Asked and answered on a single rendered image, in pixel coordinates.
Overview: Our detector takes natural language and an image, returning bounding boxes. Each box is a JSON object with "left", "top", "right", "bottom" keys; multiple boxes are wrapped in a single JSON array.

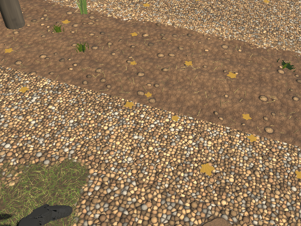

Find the left robot hand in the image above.
[{"left": 16, "top": 203, "right": 72, "bottom": 226}]

